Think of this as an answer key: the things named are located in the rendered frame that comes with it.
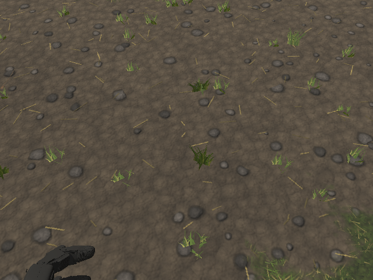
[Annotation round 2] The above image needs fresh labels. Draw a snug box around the left robot hand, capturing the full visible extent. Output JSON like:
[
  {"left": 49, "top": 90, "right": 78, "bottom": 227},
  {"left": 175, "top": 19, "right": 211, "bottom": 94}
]
[{"left": 24, "top": 245, "right": 95, "bottom": 280}]

